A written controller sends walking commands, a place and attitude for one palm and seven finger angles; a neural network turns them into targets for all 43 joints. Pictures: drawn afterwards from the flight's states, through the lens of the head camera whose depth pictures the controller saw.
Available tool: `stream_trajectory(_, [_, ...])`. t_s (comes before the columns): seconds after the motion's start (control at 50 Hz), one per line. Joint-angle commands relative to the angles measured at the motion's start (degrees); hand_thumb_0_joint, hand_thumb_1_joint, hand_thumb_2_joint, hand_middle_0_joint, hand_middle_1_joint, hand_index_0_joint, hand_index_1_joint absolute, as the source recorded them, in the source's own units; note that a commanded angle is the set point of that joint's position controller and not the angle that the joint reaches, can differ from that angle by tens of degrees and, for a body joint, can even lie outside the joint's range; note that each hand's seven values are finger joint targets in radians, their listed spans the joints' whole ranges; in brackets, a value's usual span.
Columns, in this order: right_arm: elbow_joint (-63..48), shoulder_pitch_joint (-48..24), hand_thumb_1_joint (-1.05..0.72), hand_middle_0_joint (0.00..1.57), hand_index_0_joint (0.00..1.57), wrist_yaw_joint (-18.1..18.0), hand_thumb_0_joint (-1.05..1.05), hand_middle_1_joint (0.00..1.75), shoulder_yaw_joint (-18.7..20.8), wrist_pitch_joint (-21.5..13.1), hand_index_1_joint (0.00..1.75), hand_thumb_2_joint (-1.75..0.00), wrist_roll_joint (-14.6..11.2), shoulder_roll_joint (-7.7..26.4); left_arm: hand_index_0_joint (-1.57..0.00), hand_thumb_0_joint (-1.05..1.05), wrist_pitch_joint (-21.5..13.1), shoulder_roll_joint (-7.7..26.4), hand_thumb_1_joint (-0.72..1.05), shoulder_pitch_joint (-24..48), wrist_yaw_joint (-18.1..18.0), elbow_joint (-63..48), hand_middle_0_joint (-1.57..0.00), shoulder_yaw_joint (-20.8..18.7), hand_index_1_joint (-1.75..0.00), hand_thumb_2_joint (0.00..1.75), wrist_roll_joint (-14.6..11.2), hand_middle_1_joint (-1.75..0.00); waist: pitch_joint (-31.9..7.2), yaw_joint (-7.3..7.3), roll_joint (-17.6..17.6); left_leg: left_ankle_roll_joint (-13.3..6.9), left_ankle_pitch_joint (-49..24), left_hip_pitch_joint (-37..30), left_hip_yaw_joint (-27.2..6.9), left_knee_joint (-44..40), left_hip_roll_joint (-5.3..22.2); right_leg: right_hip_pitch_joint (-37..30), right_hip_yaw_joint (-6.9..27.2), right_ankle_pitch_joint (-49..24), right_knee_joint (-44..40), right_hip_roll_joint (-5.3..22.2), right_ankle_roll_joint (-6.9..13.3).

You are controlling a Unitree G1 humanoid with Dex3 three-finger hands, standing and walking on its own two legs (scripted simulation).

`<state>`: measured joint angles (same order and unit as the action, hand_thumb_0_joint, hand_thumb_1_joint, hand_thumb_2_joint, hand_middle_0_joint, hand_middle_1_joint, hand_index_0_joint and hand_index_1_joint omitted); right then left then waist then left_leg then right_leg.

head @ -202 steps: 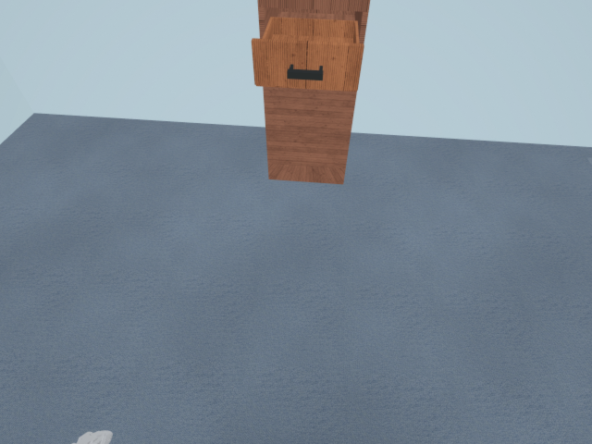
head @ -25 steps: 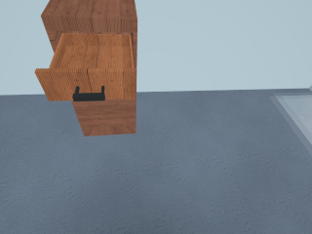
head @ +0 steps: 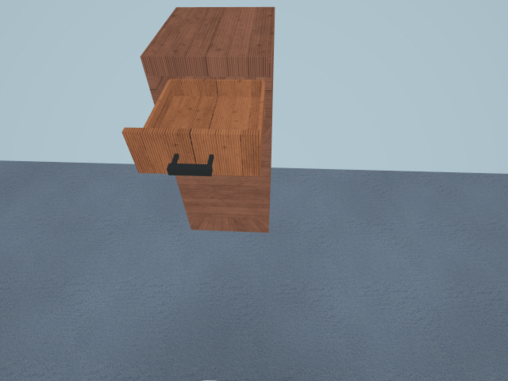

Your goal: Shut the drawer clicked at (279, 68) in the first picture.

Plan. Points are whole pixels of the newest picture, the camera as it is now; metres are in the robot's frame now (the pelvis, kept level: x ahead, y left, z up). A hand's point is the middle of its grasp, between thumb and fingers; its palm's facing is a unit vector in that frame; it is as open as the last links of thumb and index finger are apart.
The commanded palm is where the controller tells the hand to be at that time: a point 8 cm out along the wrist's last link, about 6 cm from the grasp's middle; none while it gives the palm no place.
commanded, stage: take the last steps up to it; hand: left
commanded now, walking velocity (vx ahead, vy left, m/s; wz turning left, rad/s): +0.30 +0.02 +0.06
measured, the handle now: (191, 163) +0.61 +0.21 -0.04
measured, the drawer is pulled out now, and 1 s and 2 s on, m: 0.28 0.28 0.28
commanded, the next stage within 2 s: come to a stop and stand still in 0.90 s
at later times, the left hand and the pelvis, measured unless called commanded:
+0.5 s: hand out of the picture +0.12 +0.25 -0.18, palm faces +0.06 -0.98 -0.18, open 7.4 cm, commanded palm none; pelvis +0.09 +0.06 +0.00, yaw +1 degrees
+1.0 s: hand (174, 317) +0.27 +0.20 -0.17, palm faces +0.08 -0.97 -0.22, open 7.2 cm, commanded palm none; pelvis +0.23 +0.01 +0.00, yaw +1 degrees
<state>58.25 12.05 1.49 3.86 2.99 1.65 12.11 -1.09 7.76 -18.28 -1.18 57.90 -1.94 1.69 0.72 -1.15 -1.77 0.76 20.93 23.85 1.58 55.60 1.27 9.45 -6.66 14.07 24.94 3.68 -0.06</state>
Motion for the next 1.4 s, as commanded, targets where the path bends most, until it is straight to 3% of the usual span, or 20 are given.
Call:
stream_trajectory(0.0, [-4.9,-4.8,-0.90,0.20,0.20,0.3,0.00,0.30,0.4,-2.6,0.30,-0.90,-0.2,1.9,-0.20,0.00,-1.9,11.0,0.90,-6.1,-0.2,-0.6,-0.20,-2.5,-0.30,0.90,0.4,-0.30,5.2,-2.21,10.7,0.5,0.7,6.3,1.6,-6.4,2.7,-1.7,13.4,11.0,-16.0,14.6,7.4])
stream_trajectory(0.08, [-4.7,-4.5,-0.90,0.20,0.20,0.2,0.00,0.30,-0.2,-3.6,0.30,-0.90,-0.4,0.2,-0.20,0.00,-1.7,11.6,0.90,-8.0,0.1,1.7,-0.20,-2.7,-0.30,0.90,0.4,-0.30,4.1,-2.73,11.3,-0.5,2.1,0.0,4.1,-17.2,1.2,-1.6,11.8,9.7,-14.8,14.0,8.0])
stream_trajectory(0.14, [-1.5,2.8,-0.90,0.20,0.20,-0.5,0.00,0.30,-0.4,-4.6,0.30,-0.90,-0.4,0.3,-0.20,0.00,-1.2,10.3,0.90,-6.0,0.4,2.7,-0.20,-2.5,-0.30,0.90,-0.3,-0.30,2.6,0.62,9.9,-0.7,-4.3,-16.1,7.5,-30.3,-0.5,6.5,6.4,11.9,-8.7,9.5,4.8])
stream_trajectory(0.16, [0.1,6.9,-0.90,0.20,0.20,-1.1,0.00,0.30,-0.1,-5.0,0.30,-0.90,-0.5,2.7,-0.20,0.00,-0.9,8.5,0.90,-5.2,0.6,2.6,-0.20,-2.0,-0.30,0.90,-0.4,-0.30,1.7,2.62,3.2,-1.1,-2.2,-23.9,4.2,-32.9,2.2,12.6,4.2,13.1,-3.1,7.7,3.1])
stream_trajectory(0.2, [2.6,18.5,-0.90,0.20,0.20,-2.2,0.00,0.30,1.8,-5.1,0.30,-0.90,0.2,11.0,-0.20,0.00,-1.1,3.8,0.90,0.2,1.1,-0.9,-0.20,-1.0,-0.30,0.90,-0.3,-0.30,3.5,7.47,-13.6,-10.0,7.2,-28.2,-23.1,-45.6,22.2,28.9,-2.9,17.9,22.7,-0.8,-0.3])
stream_trajectory(0.22, [3.3,18.3,-0.90,0.20,0.20,-2.5,0.00,0.30,1.4,-5.2,0.30,-0.90,0.2,9.8,-0.20,0.00,-0.9,5.0,0.90,3.4,0.9,-1.7,-0.20,-1.4,-0.30,0.90,0.3,-0.30,3.8,7.63,-14.0,-11.6,8.0,-26.4,-23.7,-46.6,22.6,30.6,1.9,17.9,31.3,0.9,0.6])
stream_trajectory(0.36, [3.5,13.7,-0.90,0.20,0.20,-3.6,0.00,0.30,-1.2,-7.9,0.30,-0.90,-0.7,2.5,-0.20,0.00,-0.3,4.1,0.90,1.3,2.1,2.6,-0.20,-1.5,-0.30,0.90,-0.3,-0.30,4.6,1.33,-4.6,-9.6,-31.4,-23.4,-3.4,-44.4,14.5,27.4,3.7,0.2,36.2,2.9,-0.7])
stream_trajectory(0.58, [7.2,17.5,-0.90,0.20,0.20,-3.4,0.00,0.30,-0.4,-7.2,0.30,-0.90,0.3,3.0,-0.20,0.00,-0.3,4.1,0.90,15.5,2.3,-3.1,-0.20,-1.5,-0.30,0.90,-0.6,-0.30,9.6,3.31,-4.7,-9.4,-29.5,-21.2,-1.1,-42.1,16.2,20.4,1.3,-1.6,14.0,1.6,1.4])
stream_trajectory(0.64, [7.7,17.0,-0.90,0.20,0.20,-3.3,0.00,0.30,-0.3,-6.8,0.30,-0.90,-0.2,3.4,-0.20,0.00,-1.3,6.3,0.90,4.5,1.9,0.2,-0.20,-2.2,-0.30,0.90,-0.3,-0.30,3.3,-1.59,-0.2,-6.8,-39.3,-18.0,2.1,-27.1,12.6,1.2,-2.3,-4.8,5.7,-3.1,2.7])
stream_trajectory(0.66, [7.3,16.5,-0.90,0.20,0.20,-2.9,0.00,0.30,-0.5,-7.0,0.30,-0.90,-0.7,2.7,-0.20,0.00,-2.0,9.1,0.90,-3.7,1.5,2.6,-0.20,-3.2,-0.30,0.90,-0.2,-0.30,-2.1,-5.20,2.7,-4.8,-33.5,-10.3,4.0,-15.7,10.0,-12.4,3.0,-7.3,4.8,1.1,4.7])
stream_trajectory(0.68, [5.8,18.7,-0.90,0.20,0.20,-2.6,0.00,0.30,-0.9,-7.2,0.30,-0.90,-1.4,-0.6,-0.20,0.00,-2.6,15.0,0.90,-10.7,0.9,4.0,-0.20,-4.8,-0.30,0.90,-0.2,-0.30,-10.0,-6.42,15.0,-1.8,-3.9,2.5,8.3,2.5,2.2,-24.5,23.6,-13.6,-0.2,17.1,10.5])
stream_trajectory(0.7, [4.8,16.7,-0.90,0.20,0.20,-2.8,0.00,0.30,-1.0,-6.7,0.30,-0.90,-1.8,0.3,-0.20,0.00,-2.3,17.7,0.90,-12.3,0.8,4.3,-0.20,-4.8,-0.30,0.90,-1.3,-0.30,-11.8,-6.02,13.2,-2.0,13.4,5.3,2.7,15.6,0.4,-21.6,32.3,-15.2,-6.6,23.4,15.1])
stream_trajectory(0.76, [3.3,9.9,-0.90,0.20,0.20,-2.3,0.00,0.30,-0.4,-5.3,0.30,-0.90,-0.7,-1.1,-0.20,0.00,-2.1,10.6,0.90,2.4,-0.1,0.5,-0.20,-3.1,-0.30,0.90,-1.2,-0.30,0.4,-0.90,4.5,-2.0,2.4,6.4,-2.2,17.6,6.7,0.3,20.9,-2.2,-11.8,17.7,12.1])
stream_trajectory(0.82, [4.6,14.0,-0.90,0.20,0.20,-2.1,0.00,0.30,-0.8,-3.5,0.30,-0.90,-0.2,-3.0,-0.20,0.00,-2.5,6.7,0.90,5.9,-0.3,0.0,-0.20,-1.6,-0.30,0.90,-0.6,-0.30,2.4,3.64,7.9,0.0,-1.5,-0.4,0.3,8.1,6.8,10.8,9.5,-4.0,-14.9,12.8,9.2])
stream_trajectory(0.98, [1.1,5.1,-0.90,0.20,0.20,-1.3,0.00,0.30,-1.0,-4.3,0.30,-0.90,-0.3,-2.3,-0.20,0.00,-2.1,9.1,0.90,1.7,0.2,1.9,-0.20,-2.2,-0.30,0.90,-0.3,-0.30,2.9,0.90,7.6,0.6,-2.8,-4.3,3.1,-15.0,4.2,6.9,10.5,3.0,-15.7,11.8,10.4])
stream_trajectory(1.04, [3.1,7.0,-0.90,0.20,0.20,-2.1,0.00,0.30,-2.0,-5.1,0.30,-0.90,-0.7,-1.8,-0.20,0.00,-1.3,7.0,0.90,1.9,-0.1,3.1,-0.20,-1.1,-0.30,0.90,-0.8,-0.30,1.8,2.54,4.3,1.5,-14.3,-16.9,2.1,-31.3,3.8,8.7,6.6,-4.5,-7.2,7.2,6.2])
stream_trajectory(1.08, [3.0,7.0,-0.90,0.20,0.20,-2.9,0.00,0.30,-2.0,-5.7,0.30,-0.90,-0.5,3.2,-0.20,0.00,-0.8,3.8,0.90,-1.8,-0.4,4.0,-0.20,0.1,-0.30,0.90,-1.4,-0.30,-0.9,0.63,-6.5,-2.5,-33.6,-17.5,-6.1,-35.0,13.5,5.7,3.3,-1.7,-2.0,1.9,0.9])
stream_trajectory(1.14, [2.7,1.4,-0.90,0.20,0.20,-4.0,0.00,0.30,-2.4,-4.7,0.30,-0.90,-1.2,4.0,-0.20,0.00,0.7,4.8,0.90,-3.2,-0.8,6.0,-0.20,0.6,-0.30,0.90,-1.1,-0.30,2.6,-0.50,-9.9,-4.3,-33.7,-12.2,-6.5,-39.5,14.0,1.4,2.5,1.7,-0.4,1.3,-1.0])
stream_trajectory(1.28, [1.0,1.9,-0.90,0.20,0.20,-5.6,0.00,0.30,0.5,-3.3,0.30,-0.90,-1.0,7.1,-0.20,0.00,3.2,6.2,0.90,-4.4,-0.7,3.3,-0.20,-1.1,-0.30,0.90,-0.3,-0.30,-3.6,1.07,-5.5,-12.2,-47.8,-20.1,-8.8,-37.0,20.2,12.5,6.4,14.7,23.8,0.0,-1.0])
stream_trajectory(1.38, [-0.5,-1.4,-0.90,0.20,0.20,-4.5,0.00,0.30,1.1,-2.8,0.30,-0.90,-0.4,6.9,-0.20,0.00,3.2,3.4,0.90,-4.0,-0.8,1.6,-0.20,-1.3,-0.30,0.90,-0.5,-0.30,-5.0,0.50,-6.3,-11.1,-36.0,-15.8,-5.4,-36.2,17.8,10.0,5.9,13.1,21.6,-0.1,-1.1])
